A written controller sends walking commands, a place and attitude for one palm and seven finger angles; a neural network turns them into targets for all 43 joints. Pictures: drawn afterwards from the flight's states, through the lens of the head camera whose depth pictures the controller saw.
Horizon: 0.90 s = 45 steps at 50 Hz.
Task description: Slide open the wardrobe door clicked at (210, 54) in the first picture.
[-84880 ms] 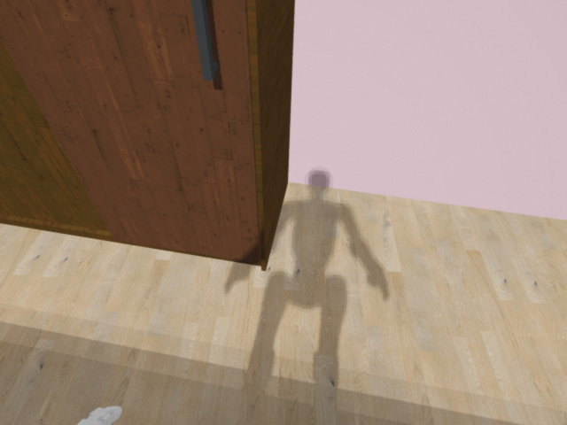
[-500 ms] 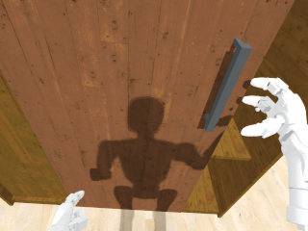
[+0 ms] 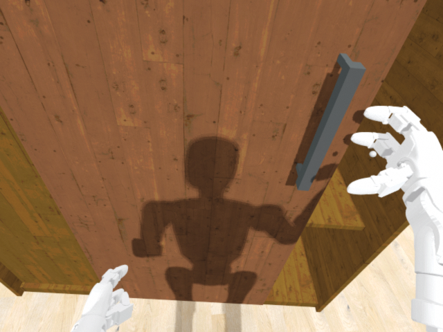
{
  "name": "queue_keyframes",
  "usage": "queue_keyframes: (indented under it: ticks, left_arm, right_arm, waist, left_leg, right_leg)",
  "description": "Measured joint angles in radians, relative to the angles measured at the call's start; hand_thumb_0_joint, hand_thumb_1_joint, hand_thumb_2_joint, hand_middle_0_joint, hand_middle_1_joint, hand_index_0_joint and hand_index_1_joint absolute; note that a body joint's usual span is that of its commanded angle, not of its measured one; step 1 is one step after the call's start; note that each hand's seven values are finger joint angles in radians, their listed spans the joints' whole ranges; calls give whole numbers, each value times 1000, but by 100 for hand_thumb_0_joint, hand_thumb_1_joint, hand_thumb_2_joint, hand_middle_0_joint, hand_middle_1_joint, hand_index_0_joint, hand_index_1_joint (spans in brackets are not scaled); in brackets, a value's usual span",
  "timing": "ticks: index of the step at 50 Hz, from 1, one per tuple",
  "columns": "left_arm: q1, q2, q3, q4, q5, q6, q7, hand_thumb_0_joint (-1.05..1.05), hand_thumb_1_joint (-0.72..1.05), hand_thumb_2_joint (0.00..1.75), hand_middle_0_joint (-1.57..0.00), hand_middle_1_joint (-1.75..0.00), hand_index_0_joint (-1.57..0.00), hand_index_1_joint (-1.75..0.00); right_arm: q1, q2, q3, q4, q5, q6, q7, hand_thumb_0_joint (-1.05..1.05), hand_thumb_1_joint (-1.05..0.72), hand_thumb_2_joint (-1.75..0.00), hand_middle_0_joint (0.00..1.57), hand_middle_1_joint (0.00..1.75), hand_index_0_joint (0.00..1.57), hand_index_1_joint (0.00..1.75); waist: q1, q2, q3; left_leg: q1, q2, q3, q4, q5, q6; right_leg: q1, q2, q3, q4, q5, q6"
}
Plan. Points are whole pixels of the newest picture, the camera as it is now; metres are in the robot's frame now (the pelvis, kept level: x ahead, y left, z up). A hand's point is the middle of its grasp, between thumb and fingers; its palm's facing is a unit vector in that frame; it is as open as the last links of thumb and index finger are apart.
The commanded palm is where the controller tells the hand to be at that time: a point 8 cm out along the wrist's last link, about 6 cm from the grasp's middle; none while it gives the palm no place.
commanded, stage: move the hooked fingers beside the handle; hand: right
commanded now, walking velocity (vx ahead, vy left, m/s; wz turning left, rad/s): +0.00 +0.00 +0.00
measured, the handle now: (320, 130) +0.40 -0.13 +0.22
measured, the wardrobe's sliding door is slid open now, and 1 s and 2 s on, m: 0.24 0.24 0.24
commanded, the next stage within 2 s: none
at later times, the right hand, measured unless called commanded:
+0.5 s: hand (385, 145) +0.36 -0.22 +0.23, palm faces +0.09 +0.99 -0.08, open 13.9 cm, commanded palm +0.32 -0.26 +0.22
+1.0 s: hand (363, 170) +0.35 -0.21 +0.18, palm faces +0.03 +1.00 -0.06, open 14.1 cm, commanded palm +0.32 -0.26 +0.23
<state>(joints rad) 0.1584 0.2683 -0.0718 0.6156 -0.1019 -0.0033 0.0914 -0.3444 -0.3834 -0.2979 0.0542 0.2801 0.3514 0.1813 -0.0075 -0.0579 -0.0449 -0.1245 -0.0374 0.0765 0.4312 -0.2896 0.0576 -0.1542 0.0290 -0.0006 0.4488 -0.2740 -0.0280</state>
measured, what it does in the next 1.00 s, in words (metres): stands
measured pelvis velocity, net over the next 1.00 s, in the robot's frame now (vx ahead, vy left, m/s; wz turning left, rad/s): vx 0.00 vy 0.00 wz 0.00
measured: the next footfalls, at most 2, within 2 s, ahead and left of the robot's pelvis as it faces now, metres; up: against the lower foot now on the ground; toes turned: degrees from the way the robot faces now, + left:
none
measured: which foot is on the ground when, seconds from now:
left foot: down 0.00-1.00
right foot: down 0.00-1.00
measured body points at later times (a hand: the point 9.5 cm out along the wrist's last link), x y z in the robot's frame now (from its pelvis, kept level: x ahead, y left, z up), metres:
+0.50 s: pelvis +0.00 +0.00 +0.00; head -0.02 +0.03 +0.45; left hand +0.18 +0.24 -0.09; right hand +0.35 -0.28 +0.23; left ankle -0.03 +0.08 -0.74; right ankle -0.02 -0.10 -0.74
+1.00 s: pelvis +0.00 +0.00 +0.00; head -0.01 +0.02 +0.45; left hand +0.18 +0.24 -0.09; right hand +0.34 -0.26 +0.19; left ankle -0.03 +0.08 -0.74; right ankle -0.02 -0.10 -0.74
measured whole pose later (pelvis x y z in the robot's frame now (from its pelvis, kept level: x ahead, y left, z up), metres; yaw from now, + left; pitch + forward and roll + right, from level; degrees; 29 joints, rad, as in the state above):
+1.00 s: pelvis +0.00 +0.00 +0.00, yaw +0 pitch +0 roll +0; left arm 0.18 0.29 -0.06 0.60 -0.11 0.00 0.09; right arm -0.30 -0.37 -0.29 0.10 0.28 0.38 0.20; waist 0.00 -0.07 -0.03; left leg -0.16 -0.03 0.08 0.44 -0.29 0.05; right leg -0.19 0.03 0.00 0.46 -0.28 -0.03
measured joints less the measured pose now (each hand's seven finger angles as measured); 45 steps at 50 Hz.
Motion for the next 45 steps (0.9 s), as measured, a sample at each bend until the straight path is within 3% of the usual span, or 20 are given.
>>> queue_keyframes:
  ticks: [6,11,16,20,25,28,33,37,41,45]
  left_arm:
    - [8,9,3,-5,-10,9,-5,1,91,90,-20,-30,-20,-30]
    - [10,24,12,-7,-15,15,-3,1,91,90,-20,-30,-20,-30]
    - [8,9,8,-3,0,1,1,1,91,90,-20,-30,-20,-30]
    - [9,-5,-1,8,4,0,-2,1,91,90,-20,-30,-20,-30]
    - [14,9,-1,6,-15,22,-7,1,91,90,-20,-30,-20,-30]
    - [22,25,9,-5,-20,25,-6,1,91,90,-20,-30,-20,-30]
    - [36,23,17,-7,-4,-1,2,1,91,90,-20,-30,-20,-30]
    - [34,1,9,12,6,-16,-2,1,91,90,-20,-30,-20,-30]
    - [21,0,1,14,-6,5,-8,1,91,90,-20,-30,-20,-30]
    - [12,20,3,-1,-22,28,-12,1,91,90,-20,-30,-20,-30]
  right_arm:
    - [-39,-42,-24,56,-7,21,12,-2,50,-30,30,120,30,120]
    - [-3,-9,23,65,5,56,38,-1,50,-30,30,120,30,120]
    - [29,22,27,-16,-1,9,3,-2,50,-30,30,120,30,120]
    - [-23,-12,-18,-2,-7,-24,-18,-2,50,-30,31,120,31,120]
    - [-84,-79,-34,147,-6,35,25,-2,50,-30,30,120,30,120]
    - [-53,-71,-3,173,-5,65,51,-1,50,-30,30,120,30,120]
    - [49,13,20,8,5,-7,37,-2,50,-30,30,120,30,120]
    - [24,12,-9,-53,2,-71,4,-2,50,-30,30,120,30,120]
    - [-62,-51,-37,54,-2,-14,4,-2,50,-30,31,120,31,120]
    - [-77,-73,-2,185,-3,82,39,-1,50,-30,30,120,30,120]
  waist:
    - [1,-11,-16]
    - [1,-25,-11]
    - [2,-6,7]
    - [5,6,-1]
    - [12,-11,-22]
    - [14,-25,-14]
    - [7,-11,11]
    - [5,9,-2]
    - [10,-3,-25]
    - [13,-27,-27]
  left_leg:
    - [1,-3,3,-3,-1,1]
    - [-14,3,7,6,-4,-3]
    - [-9,2,0,7,-5,-1]
    - [4,-3,-2,0,-4,2]
    - [-11,-6,3,-2,-2,1]
    - [-27,-3,6,3,-1,-2]
    - [-20,2,-2,5,-3,-3]
    - [1,-1,-6,0,-6,-1]
    - [3,-4,-2,-2,-7,-1]
    - [-25,0,5,4,-3,-6]
  right_leg:
    - [-5,-2,4,8,-7,2]
    - [-22,3,7,16,-7,-3]
    - [-8,2,0,5,-3,-2]
    - [4,-3,-2,1,-5,3]
    - [-20,-5,4,16,-10,3]
    - [-38,-3,6,23,-10,-1]
    - [-21,2,-2,9,-6,-4]
    - [2,-1,-5,1,-9,-1]
    - [-3,-3,-1,12,-15,1]
    - [-35,0,5,23,-12,-3]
